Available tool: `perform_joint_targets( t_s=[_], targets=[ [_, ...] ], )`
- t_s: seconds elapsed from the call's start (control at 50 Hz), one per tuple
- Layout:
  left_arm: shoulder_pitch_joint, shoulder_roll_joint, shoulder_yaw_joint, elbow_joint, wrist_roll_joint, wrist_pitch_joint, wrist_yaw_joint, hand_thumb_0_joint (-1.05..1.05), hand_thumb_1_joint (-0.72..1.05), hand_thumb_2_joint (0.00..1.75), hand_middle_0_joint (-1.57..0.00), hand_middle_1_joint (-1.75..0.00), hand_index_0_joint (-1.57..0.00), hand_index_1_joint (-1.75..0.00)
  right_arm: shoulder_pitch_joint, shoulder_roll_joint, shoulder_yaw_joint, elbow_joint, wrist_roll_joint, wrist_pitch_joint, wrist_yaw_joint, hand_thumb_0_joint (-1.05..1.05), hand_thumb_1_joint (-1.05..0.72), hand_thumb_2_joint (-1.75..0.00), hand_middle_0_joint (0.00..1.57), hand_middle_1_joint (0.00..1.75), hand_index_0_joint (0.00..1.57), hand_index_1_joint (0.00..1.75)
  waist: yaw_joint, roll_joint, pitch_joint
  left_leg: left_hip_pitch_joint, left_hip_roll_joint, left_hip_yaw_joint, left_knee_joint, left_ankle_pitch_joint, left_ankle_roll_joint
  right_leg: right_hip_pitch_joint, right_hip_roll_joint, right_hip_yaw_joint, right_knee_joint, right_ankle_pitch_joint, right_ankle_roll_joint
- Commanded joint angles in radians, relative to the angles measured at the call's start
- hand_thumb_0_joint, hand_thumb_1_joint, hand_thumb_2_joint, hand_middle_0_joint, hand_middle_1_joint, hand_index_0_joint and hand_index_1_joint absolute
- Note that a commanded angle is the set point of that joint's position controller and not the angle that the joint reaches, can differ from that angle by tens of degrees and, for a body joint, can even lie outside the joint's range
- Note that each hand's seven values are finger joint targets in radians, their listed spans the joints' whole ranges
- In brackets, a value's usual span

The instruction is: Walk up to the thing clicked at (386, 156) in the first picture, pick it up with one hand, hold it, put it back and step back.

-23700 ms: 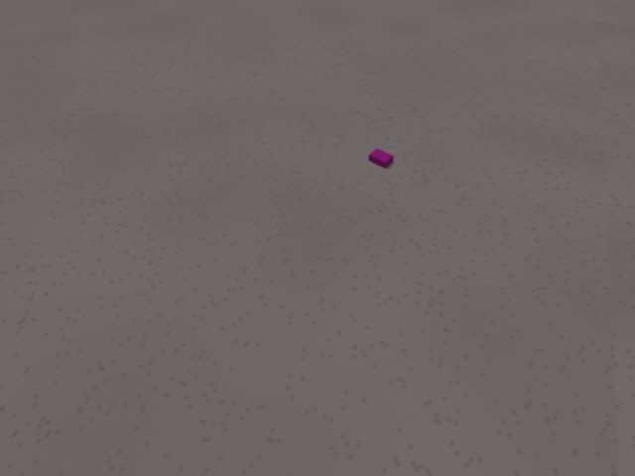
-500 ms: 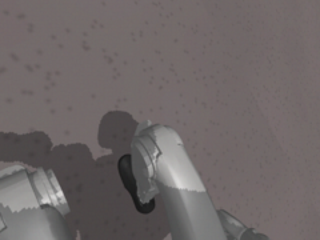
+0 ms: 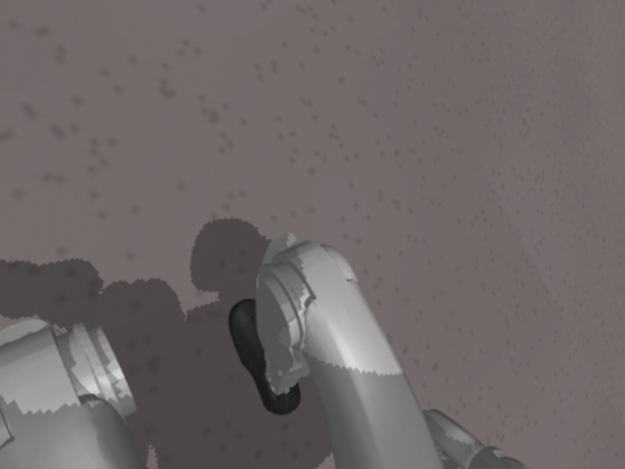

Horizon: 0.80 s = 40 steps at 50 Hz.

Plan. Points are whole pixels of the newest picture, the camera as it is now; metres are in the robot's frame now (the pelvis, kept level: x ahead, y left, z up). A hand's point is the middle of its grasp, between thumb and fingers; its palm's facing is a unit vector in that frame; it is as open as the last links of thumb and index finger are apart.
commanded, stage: close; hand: left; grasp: from above
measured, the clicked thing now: out of the picture +0.45 +0.35 -0.29
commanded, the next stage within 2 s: settle in 0.74 s
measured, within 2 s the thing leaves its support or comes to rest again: leaves its support in 1.18 s
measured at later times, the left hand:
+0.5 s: hand out of the picture +0.44 +0.34 -0.26, palm faces -0.42 -0.17 -0.89, open 10.0 cm
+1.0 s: hand out of the picture +0.44 +0.34 -0.26, palm faces -0.42 -0.18 -0.89, open 10.0 cm
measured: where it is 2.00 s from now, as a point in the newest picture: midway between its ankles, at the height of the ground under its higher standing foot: (200, 423)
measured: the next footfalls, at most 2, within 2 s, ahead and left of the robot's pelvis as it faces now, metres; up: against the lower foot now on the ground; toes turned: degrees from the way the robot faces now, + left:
none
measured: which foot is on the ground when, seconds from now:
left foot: down 0.00-1.00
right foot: down 0.00-1.00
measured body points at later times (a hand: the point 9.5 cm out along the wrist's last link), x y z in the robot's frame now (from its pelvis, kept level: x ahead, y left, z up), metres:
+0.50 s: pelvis +0.00 +0.00 +0.00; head +0.28 +0.15 +0.32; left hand +0.46 +0.34 -0.21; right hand +0.06 -0.24 -0.04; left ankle +0.06 +0.12 -0.28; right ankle +0.13 -0.13 -0.28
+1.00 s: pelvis +0.00 +0.00 +0.00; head +0.28 +0.15 +0.32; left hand +0.46 +0.34 -0.21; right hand +0.05 -0.24 -0.04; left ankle +0.06 +0.12 -0.28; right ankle +0.13 -0.13 -0.28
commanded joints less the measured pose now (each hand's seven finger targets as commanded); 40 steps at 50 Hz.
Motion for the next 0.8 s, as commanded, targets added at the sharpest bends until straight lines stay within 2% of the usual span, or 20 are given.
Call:
perform_joint_targets(
  t_s=[0.0, 0.04, 0.1, 0.14, 0.16, 0.28, 0.34, 0.38, 0.42, 0.46, 0.52, 0.58, 0.62, 0.72, 0.74, 0.76, 0.78],
  targets=[
    [-0.228, 0.186, -0.004, -0.089, -0.005, -0.006, 0.052, 0.00, 0.11, 0.52, -0.52, -0.64, -0.55, -0.61, 0.162, -0.342, -0.098, 0.024, 0.007, 0.000, -0.020, 0.00, -0.89, -0.90, 0.20, 0.30, 0.20, 0.30, -0.069, 0.581, -0.596, 0.482, 0.058, 0.079, -0.307, 0.212, -0.013, 0.316, 0.025, -0.141, -0.149, 0.224, -0.092],
    [-0.228, 0.178, -0.012, -0.083, 0.002, -0.004, 0.055, 0.00, 0.14, 0.48, -0.54, -0.63, -0.58, -0.60, 0.163, -0.343, -0.098, 0.024, 0.003, -0.001, -0.017, 0.00, -0.89, -0.90, 0.20, 0.30, 0.20, 0.30, -0.068, 0.613, -0.592, 0.511, 0.062, 0.070, -0.313, 0.233, -0.021, 0.294, 0.022, -0.146, -0.131, 0.238, -0.093],
    [-0.223, 0.164, -0.023, -0.078, -0.001, 0.005, 0.054, 0.00, 0.21, 0.45, -0.59, -0.62, -0.63, -0.58, 0.150, -0.344, -0.095, 0.015, 0.003, -0.008, -0.013, 0.00, -0.89, -0.90, 0.20, 0.30, 0.20, 0.30, -0.076, 0.578, -0.577, 0.486, 0.058, 0.082, -0.292, 0.228, -0.013, 0.315, 0.023, -0.139, -0.144, 0.247, -0.088],
    [-0.220, 0.187, -0.007, -0.074, -0.008, 0.010, 0.059, 0.00, 0.24, 0.46, -0.62, -0.60, -0.66, -0.56, 0.164, -0.347, -0.094, 0.016, 0.002, -0.008, -0.014, 0.00, -0.89, -0.90, 0.20, 0.30, 0.20, 0.30, -0.071, 0.570, -0.578, 0.474, 0.057, 0.091, -0.300, 0.215, -0.009, 0.336, 0.027, -0.133, -0.163, 0.236, -0.089],
    [-0.230, 0.186, -0.017, -0.086, -0.006, 0.013, 0.054, 0.00, 0.27, 0.46, -0.65, -0.59, -0.68, -0.56, 0.158, -0.348, -0.098, 0.017, 0.005, -0.014, -0.014, 0.00, -0.89, -0.90, 0.20, 0.30, 0.20, 0.30, -0.070, 0.575, -0.574, 0.480, 0.057, 0.092, -0.293, 0.212, -0.009, 0.321, 0.026, -0.131, -0.157, 0.234, -0.088],
    [-0.237, 0.197, -0.002, -0.081, -0.019, 0.020, 0.048, 0.00, 0.38, 0.43, -0.74, -0.55, -0.77, -0.51, 0.167, -0.353, -0.097, 0.016, 0.008, -0.017, -0.010, 0.00, -0.89, -0.90, 0.20, 0.30, 0.20, 0.30, -0.072, 0.587, -0.587, 0.500, 0.063, 0.068, -0.318, 0.217, -0.016, 0.306, 0.021, -0.139, -0.145, 0.225, -0.090],
    [-0.234, 0.186, -0.011, -0.075, -0.021, 0.023, 0.041, 0.00, 0.42, 0.41, -0.76, -0.55, -0.80, -0.51, 0.161, -0.353, -0.095, 0.007, 0.010, -0.018, -0.010, 0.00, -0.89, -0.90, 0.20, 0.30, 0.20, 0.30, -0.073, 0.564, -0.574, 0.480, 0.061, 0.068, -0.312, 0.198, -0.013, 0.304, 0.020, -0.139, -0.145, 0.213, -0.088],
    [-0.226, 0.210, -0.001, -0.078, -0.021, 0.023, 0.039, 0.00, 0.44, 0.40, -0.78, -0.53, -0.82, -0.50, 0.159, -0.353, -0.096, 0.004, 0.009, -0.013, -0.016, 0.00, -0.89, -0.90, 0.20, 0.30, 0.20, 0.30, -0.063, 0.571, -0.587, 0.470, 0.057, 0.086, -0.312, 0.178, -0.009, 0.329, 0.028, -0.128, -0.167, 0.200, -0.091],
    [-0.218, 0.214, 0.000, -0.066, -0.019, 0.023, 0.035, 0.00, 0.48, 0.37, -0.81, -0.52, -0.84, -0.48, 0.167, -0.352, -0.092, -0.001, 0.007, -0.012, -0.016, 0.00, -0.89, -0.90, 0.20, 0.30, 0.20, 0.30, -0.066, 0.554, -0.582, 0.460, 0.056, 0.087, -0.306, 0.175, -0.005, 0.335, 0.026, -0.127, -0.171, 0.201, -0.088],
    [-0.225, 0.220, 0.007, -0.084, -0.017, 0.023, 0.033, 0.00, 0.48, 0.38, -0.83, -0.48, -0.86, -0.45, 0.177, -0.349, -0.091, 0.003, 0.009, -0.008, -0.015, 0.00, -0.89, -0.90, 0.20, 0.30, 0.20, 0.30, -0.061, 0.564, -0.596, 0.468, 0.056, 0.089, -0.301, 0.207, -0.005, 0.337, 0.025, -0.127, -0.165, 0.220, -0.089],
    [-0.220, 0.209, 0.002, -0.077, -0.022, 0.021, 0.032, 0.00, 0.53, 0.40, -0.86, -0.49, -0.89, -0.46, 0.174, -0.350, -0.090, 0.001, 0.010, -0.003, -0.021, 0.00, -0.89, -0.90, 0.20, 0.30, 0.20, 0.30, -0.069, 0.550, -0.612, 0.477, 0.058, 0.085, -0.300, 0.225, -0.005, 0.352, 0.028, -0.128, -0.165, 0.239, -0.088],
    [-0.216, 0.193, -0.011, -0.068, -0.029, 0.018, 0.027, 0.00, 0.58, 0.37, -0.90, -0.47, -0.93, -0.44, 0.182, -0.346, -0.085, 0.000, 0.007, -0.004, -0.019, 0.00, -0.89, -0.90, 0.20, 0.30, 0.20, 0.30, -0.080, 0.535, -0.583, 0.458, 0.057, 0.089, -0.290, 0.216, -0.002, 0.348, 0.025, -0.132, -0.169, 0.237, -0.084],
    [-0.221, 0.223, 0.004, -0.072, -0.027, 0.017, 0.028, 0.00, 0.60, 0.39, -0.92, -0.47, -0.95, -0.44, 0.184, -0.349, -0.082, 0.006, 0.011, -0.001, -0.023, 0.00, -0.89, -0.90, 0.20, 0.30, 0.20, 0.30, -0.069, 0.568, -0.585, 0.472, 0.059, 0.086, -0.299, 0.235, -0.007, 0.341, 0.026, -0.129, -0.162, 0.242, -0.088],
    [-0.210, 0.213, 0.001, -0.066, -0.028, 0.012, 0.017, 0.00, 0.69, 0.42, -0.98, -0.48, -1.01, -0.45, 0.169, -0.345, -0.080, -0.004, 0.007, 0.003, -0.027, 0.00, -0.89, -0.90, 0.20, 0.30, 0.20, 0.30, -0.064, 0.562, -0.558, 0.465, 0.059, 0.081, -0.311, 0.191, -0.011, 0.315, 0.019, -0.135, -0.154, 0.200, -0.090],
    [-0.198, 0.227, 0.010, -0.075, -0.028, 0.011, 0.020, 0.00, 0.70, 0.42, -1.00, -0.48, -1.02, -0.45, 0.178, -0.348, -0.084, -0.004, 0.003, 0.008, -0.030, 0.00, -0.89, -0.90, 0.20, 0.30, 0.20, 0.30, -0.059, 0.576, -0.585, 0.483, 0.060, 0.085, -0.318, 0.206, -0.012, 0.344, 0.026, -0.130, -0.165, 0.216, -0.091],
    [-0.212, 0.219, -0.004, -0.089, -0.025, 0.012, 0.015, 0.00, 0.71, 0.43, -1.02, -0.46, -1.04, -0.44, 0.170, -0.344, -0.083, -0.010, 0.006, 0.006, -0.029, 0.00, -0.89, -0.90, 0.20, 0.30, 0.20, 0.30, -0.063, 0.573, -0.581, 0.476, 0.058, 0.089, -0.307, 0.198, -0.009, 0.341, 0.023, -0.127, -0.161, 0.213, -0.090],
    [-0.221, 0.225, 0.009, -0.094, -0.030, 0.013, 0.016, 0.00, 0.73, 0.43, -1.02, -0.48, -1.04, -0.45, 0.176, -0.350, -0.086, -0.005, 0.006, 0.007, -0.029, 0.00, -0.89, -0.90, 0.20, 0.30, 0.20, 0.30, -0.061, 0.566, -0.587, 0.477, 0.059, 0.081, -0.309, 0.207, -0.009, 0.336, 0.020, -0.132, -0.159, 0.218, -0.089]
  ],
)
